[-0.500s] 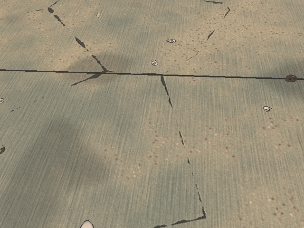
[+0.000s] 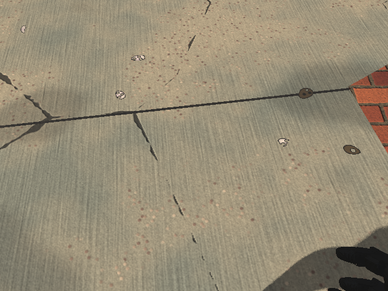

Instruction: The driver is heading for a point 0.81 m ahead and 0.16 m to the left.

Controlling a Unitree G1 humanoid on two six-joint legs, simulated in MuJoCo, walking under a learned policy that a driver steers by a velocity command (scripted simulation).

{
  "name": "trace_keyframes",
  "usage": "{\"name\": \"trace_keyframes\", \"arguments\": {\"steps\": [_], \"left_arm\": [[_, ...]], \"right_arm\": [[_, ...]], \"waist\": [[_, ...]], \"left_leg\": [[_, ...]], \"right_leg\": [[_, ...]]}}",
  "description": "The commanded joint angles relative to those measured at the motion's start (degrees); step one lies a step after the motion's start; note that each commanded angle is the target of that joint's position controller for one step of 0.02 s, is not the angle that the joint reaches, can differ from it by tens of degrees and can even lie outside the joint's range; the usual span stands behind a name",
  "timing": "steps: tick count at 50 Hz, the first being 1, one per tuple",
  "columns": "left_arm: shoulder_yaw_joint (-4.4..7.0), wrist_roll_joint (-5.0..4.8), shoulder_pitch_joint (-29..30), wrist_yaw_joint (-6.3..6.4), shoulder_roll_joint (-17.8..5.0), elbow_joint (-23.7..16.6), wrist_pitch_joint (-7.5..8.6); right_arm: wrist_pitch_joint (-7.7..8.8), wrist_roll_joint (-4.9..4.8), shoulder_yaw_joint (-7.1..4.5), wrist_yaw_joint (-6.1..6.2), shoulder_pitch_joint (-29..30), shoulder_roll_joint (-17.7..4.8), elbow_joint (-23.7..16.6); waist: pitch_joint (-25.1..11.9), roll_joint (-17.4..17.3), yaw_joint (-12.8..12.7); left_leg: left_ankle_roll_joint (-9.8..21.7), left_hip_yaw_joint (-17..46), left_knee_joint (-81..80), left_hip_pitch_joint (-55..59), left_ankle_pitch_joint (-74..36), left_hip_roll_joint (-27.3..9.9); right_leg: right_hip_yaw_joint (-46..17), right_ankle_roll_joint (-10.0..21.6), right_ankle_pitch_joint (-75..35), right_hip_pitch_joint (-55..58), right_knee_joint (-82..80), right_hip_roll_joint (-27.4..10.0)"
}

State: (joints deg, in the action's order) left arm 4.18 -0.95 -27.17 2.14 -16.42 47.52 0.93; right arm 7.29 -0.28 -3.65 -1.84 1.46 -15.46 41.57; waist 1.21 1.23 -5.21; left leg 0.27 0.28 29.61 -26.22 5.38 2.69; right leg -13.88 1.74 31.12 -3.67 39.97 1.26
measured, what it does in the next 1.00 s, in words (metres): walks ahead, turning left: right foot, then left foot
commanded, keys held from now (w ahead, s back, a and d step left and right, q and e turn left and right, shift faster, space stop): w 0.22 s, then w+q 0.78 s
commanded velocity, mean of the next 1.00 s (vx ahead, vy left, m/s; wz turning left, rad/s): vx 0.49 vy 0.00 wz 0.20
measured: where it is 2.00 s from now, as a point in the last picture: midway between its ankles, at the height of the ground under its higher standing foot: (192, 187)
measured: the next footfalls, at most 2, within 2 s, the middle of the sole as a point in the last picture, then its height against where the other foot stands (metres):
right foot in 0.42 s outside the picture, level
left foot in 0.94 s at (188, 232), level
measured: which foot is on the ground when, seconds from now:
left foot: down 0.00-0.44, up 0.46-0.92, down 0.94-1.00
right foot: up 0.00-0.40, down 0.42-0.92, up 0.94-1.00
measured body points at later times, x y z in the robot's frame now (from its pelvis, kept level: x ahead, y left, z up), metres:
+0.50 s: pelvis +0.28 -0.05 +0.01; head +0.32 -0.06 +0.45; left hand +0.50 +0.19 -0.06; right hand +0.27 -0.33 -0.14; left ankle +0.13 +0.11 -0.65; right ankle +0.36 -0.15 -0.72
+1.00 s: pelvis +0.54 +0.03 +0.00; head +0.58 +0.05 +0.44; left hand +0.52 +0.32 -0.13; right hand +0.80 -0.18 -0.09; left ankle +0.61 +0.12 -0.72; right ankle +0.41 -0.16 -0.64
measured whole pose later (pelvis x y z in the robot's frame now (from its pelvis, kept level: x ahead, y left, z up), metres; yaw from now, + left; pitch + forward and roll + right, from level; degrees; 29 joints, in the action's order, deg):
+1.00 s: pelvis +0.54 +0.03 +0.00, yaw +18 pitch +1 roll -1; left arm 4.1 -1.2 -15.9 0.5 -17.0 47.0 4.0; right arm 1.7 -1.5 -4.2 -2.5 -5.8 -17.3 41.2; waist 4.6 -0.3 -1.5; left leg 6.4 -2.5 37.7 -27.6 11.6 2.3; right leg 4.1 -2.2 29.7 -10.1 60.3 -3.8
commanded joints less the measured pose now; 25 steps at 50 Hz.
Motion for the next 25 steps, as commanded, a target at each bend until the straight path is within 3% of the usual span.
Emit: {"name": "trace_keyframes", "arguments": {"steps": [1,2,3,4,5,8,10,13,15,17,19,20,21,22,23,24,25], "left_arm": [[0.57,-2.12,-3.5,-0.14,-6.3,-5.7,2.24],[0.97,-1.7,2.4,-0.36,-8.0,-6.1,2.29],[0.88,-0.9,5.5,-0.31,-7.0,-6.3,2.5],[1.03,-0.32,7.5,-0.55,-6.4,-6.9,2.63],[0.94,-0.45,7.5,-0.98,-5.2,-7.2,2.51],[-0.01,-0.13,10.2,-1.52,-2.3,-8.8,2.15],[-0.7,0.72,14.0,-1.98,-1.8,-10.4,2.49],[-1.59,0.67,20.9,-3.02,-1.1,-12.3,3.58],[-1.53,0.24,24.5,-3.52,-2.0,-13.5,3.92],[-0.99,0.02,25.9,-3.84,-3.8,-14.5,4.15],[0.0,0.06,22.7,-3.82,-5.7,-13.8,4.38],[1.19,0.29,16.7,-3.47,-7.6,-12.1,4.35],[2.55,0.76,8.0,-2.87,-10.6,-10.3,4.21],[3.85,2.33,1.0,-2.11,-16.6,-9.9,3.63],[3.14,2.07,-0.4,-2.44,-14.1,-9.3,3.39],[1.83,1.53,3.5,-2.58,-10.0,-9.4,3.49],[1.08,1.11,7.3,-2.58,-7.7,-9.6,3.68]], "right_arm": [[-0.37,-0.1,-2.87,0.33,-18.4,-9.6,1.5],[-0.7,-0.46,-2.17,0.56,-15.7,-6.7,1.6],[-0.94,0.07,-1.88,0.49,-13.6,-6.2,2.0],[-1.01,0.64,-1.55,0.47,-12.7,-5.1,2.5],[-0.85,1.14,-1.26,0.59,-12.4,-4.7,3.1],[-0.09,0.04,-1.45,0.68,-13.1,-5.8,4.9],[-0.22,-0.43,-1.78,0.89,-13.2,-7.7,5.5],[-1.04,-1.26,-1.82,1.05,-15.0,-9.2,6.2],[-1.57,-1.76,-1.96,1.1,-18.3,-10.6,7.2],[-2.21,-2.07,-2.12,1.27,-20.1,-11.7,8.0],[-2.94,-2.0,-2.16,1.5,-20.2,-12.5,8.3],[-3.12,-1.72,-1.74,1.56,-20.4,-11.6,8.3],[-3.05,-0.85,-0.74,1.55,-20.4,-9.2,7.7],[-2.47,0.18,1.29,1.43,-25.5,-2.5,5.9],[-1.8,-1.38,1.36,1.4,-27.1,-3.3,6.3],[-1.82,-2.9,-0.32,1.38,-23.3,-8.9,5.8],[-1.98,-2.93,-0.46,1.46,-19.7,-9.1,4.8]], "waist": [[-15.1,-15.9,8.3],[-7.5,-9.8,9.0],[-4.1,-5.1,7.8],[-1.8,-5.0,7.0],[-1.6,-6.3,5.9],[0.3,-6.4,5.0],[1.3,-5.1,5.4],[2.4,-4.7,7.4],[2.5,-4.7,8.5],[2.4,-5.0,7.9],[0.5,-5.4,4.9],[-3.2,-4.9,1.6],[-9.5,-3.8,-2.6],[-20.1,9.3,-2.3],[-25.5,15.8,-2.2],[-15.8,10.0,-1.8],[-9.7,8.2,-0.5]], "left_leg": [[13.1,41.9,-14.3,45.5,23.1,-24.8],[11.1,30.4,-14.4,36.8,18.6,-22.0],[10.4,24.1,-15.4,29.4,11.4,-19.3],[10.7,20.0,-16.6,24.9,5.8,-17.5],[10.9,16.8,-17.9,22.2,3.0,-16.4],[13.1,12.4,-21.4,19.4,-2.7,-16.8],[13.5,9.3,-22.8,18.9,-5.6,-16.5],[11.6,4.7,-22.7,16.3,-8.0,-13.4],[11.0,5.6,-21.8,17.2,-8.2,-14.1],[9.9,7.3,-19.5,20.2,-8.4,-15.9],[8.1,7.6,-14.3,21.4,-12.8,-16.1],[6.7,5.9,-6.7,20.0,-18.7,-13.8],[4.4,3.8,5.8,13.5,-14.7,-10.6],[0.3,-0.5,28.3,-4.5,7.6,-3.4],[0.1,5.4,39.5,-11.8,28.3,-1.1],[0.7,6.9,44.3,-16.8,25.4,-4.3],[1.2,5.3,43.7,-17.7,20.5,-6.8]], "right_leg": [[1.5,-1.1,0.0,-39.1,34.9,-1.2],[4.0,-0.8,-5.5,-39.0,33.8,-3.4],[5.2,-0.6,-9.1,-36.4,31.8,-5.2],[5.4,-0.4,-11.0,-34.9,29.3,-6.2],[5.5,-0.1,-12.1,-32.7,27.7,-7.1],[7.5,-0.7,-12.9,-33.7,20.4,-8.0],[9.2,-1.4,-18.1,-34.4,13.0,-8.7],[12.5,-1.7,-27.7,-29.2,0.6,-7.0],[13.1,-2.0,-30.5,-26.5,-4.1,-5.4],[12.4,-1.3,-29.8,-24.9,-7.6,-4.5],[13.0,-0.1,-28.3,-18.0,-10.8,-3.2],[14.0,1.2,-27.4,-8.5,-12.0,-2.0],[11.2,3.3,-27.5,5.2,-10.6,-5.7],[-9.2,9.9,-22.2,25.9,-11.1,-21.9],[-27.3,14.1,-13.5,26.5,-20.5,-26.9],[-20.7,11.9,-9.3,19.7,-22.0,-24.7],[-12.5,10.4,-11.2,12.6,-23.1,-22.5]]}}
